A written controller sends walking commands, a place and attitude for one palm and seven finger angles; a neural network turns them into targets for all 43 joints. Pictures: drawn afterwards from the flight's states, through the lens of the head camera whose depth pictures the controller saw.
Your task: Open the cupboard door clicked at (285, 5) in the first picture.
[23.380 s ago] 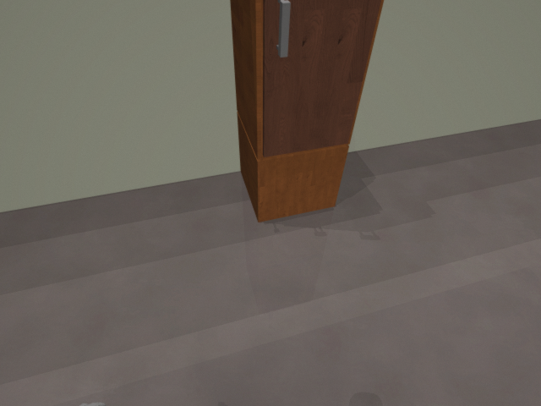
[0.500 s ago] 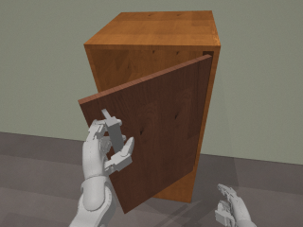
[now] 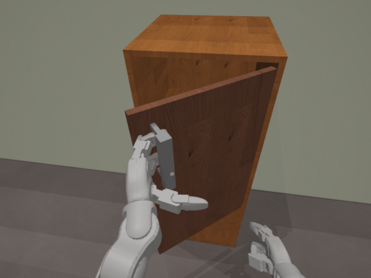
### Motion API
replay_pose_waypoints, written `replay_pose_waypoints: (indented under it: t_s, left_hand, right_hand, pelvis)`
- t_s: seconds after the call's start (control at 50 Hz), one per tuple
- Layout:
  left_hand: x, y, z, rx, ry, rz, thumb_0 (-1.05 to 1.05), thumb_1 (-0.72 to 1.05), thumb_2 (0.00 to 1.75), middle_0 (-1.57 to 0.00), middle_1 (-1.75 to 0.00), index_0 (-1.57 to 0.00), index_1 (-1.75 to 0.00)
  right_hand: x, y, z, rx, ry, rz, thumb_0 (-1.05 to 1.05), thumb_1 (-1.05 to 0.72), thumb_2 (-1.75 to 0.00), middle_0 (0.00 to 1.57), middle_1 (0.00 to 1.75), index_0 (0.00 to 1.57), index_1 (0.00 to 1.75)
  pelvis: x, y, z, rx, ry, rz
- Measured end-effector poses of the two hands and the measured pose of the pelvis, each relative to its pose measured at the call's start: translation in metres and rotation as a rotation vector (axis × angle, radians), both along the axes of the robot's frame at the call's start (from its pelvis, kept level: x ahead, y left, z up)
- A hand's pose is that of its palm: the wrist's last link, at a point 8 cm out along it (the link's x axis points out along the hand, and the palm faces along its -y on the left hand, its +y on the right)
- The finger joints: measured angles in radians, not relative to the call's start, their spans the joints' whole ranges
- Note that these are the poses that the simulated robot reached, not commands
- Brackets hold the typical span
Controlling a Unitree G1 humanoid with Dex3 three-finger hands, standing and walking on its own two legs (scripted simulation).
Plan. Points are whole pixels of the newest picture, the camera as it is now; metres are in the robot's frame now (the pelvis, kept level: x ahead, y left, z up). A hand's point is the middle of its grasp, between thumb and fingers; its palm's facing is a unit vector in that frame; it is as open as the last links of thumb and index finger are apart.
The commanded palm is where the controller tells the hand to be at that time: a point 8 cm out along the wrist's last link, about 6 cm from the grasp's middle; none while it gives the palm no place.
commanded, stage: open thumb and fingers to let go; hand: left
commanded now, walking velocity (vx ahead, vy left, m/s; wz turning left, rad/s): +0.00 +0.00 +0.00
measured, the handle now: (162, 157) +0.31 +0.09 +0.15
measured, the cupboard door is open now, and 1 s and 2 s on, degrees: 40 41 41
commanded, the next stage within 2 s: slide the hand sideways off the handle in 0.06 s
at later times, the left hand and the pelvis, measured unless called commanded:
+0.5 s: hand (172, 189) +0.23 +0.05 +0.16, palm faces -0.13 -0.99 -0.01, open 16.5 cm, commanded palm +0.20 +0.10 +0.15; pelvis +0.01 +0.00 -0.01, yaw +0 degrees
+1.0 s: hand (142, 208) +0.19 +0.10 +0.14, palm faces -0.06 -1.00 -0.06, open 16.3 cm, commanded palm +0.15 +0.16 +0.15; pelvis +0.04 -0.02 -0.01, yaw +0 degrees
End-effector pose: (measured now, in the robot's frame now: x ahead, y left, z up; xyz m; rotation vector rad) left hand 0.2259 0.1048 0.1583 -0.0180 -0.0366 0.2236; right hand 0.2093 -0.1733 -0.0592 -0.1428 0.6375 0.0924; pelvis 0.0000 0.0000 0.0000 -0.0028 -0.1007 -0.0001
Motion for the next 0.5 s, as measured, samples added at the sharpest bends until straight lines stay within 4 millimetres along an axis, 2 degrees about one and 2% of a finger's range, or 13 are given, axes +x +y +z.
replay_pose_waypoints:
  t_s: [0.12,0.2,0.36,0.5]
  left_hand:
    - [0.004,-0.004,0.000,0.007,0.003,-0.007,-0.01,-0.50,0.30,-0.28,-0.57,-0.25,-0.58]
    - [0.004,-0.002,0.000,0.028,-0.001,-0.006,-0.01,-0.50,0.30,-0.30,-0.55,-0.29,-0.51]
    - [-0.009,0.005,-0.003,0.078,-0.052,-0.337,-0.01,-0.50,0.30,-0.21,-0.40,-0.11,-0.38]
    - [-0.011,0.004,-0.003,0.032,-0.044,-0.348,-0.01,-0.51,0.30,-0.14,-0.33,-0.11,-0.32]
  right_hand:
    - [-0.007,0.002,-0.006,0.004,0.028,-0.001,0.01,-0.90,-0.90,0.20,0.30,0.20,0.30]
    - [-0.012,-0.001,-0.009,0.003,0.045,-0.004,0.01,-0.90,-0.90,0.20,0.30,0.20,0.30]
    - [-0.026,-0.020,-0.008,-0.028,0.019,-0.070,0.01,-0.90,-0.90,0.20,0.30,0.20,0.30]
    - [-0.023,-0.030,-0.006,-0.027,-0.018,-0.102,0.01,-0.91,-0.90,0.20,0.30,0.20,0.30]
  pelvis:
    - [-0.003,0.004,-0.002,0.002,0.001,-0.004]
    - [-0.005,0.004,-0.003,0.002,0.001,-0.002]
    - [-0.003,0.003,-0.005,0.004,0.000,0.009]
    - [0.005,0.001,-0.005,0.005,0.013,-0.004]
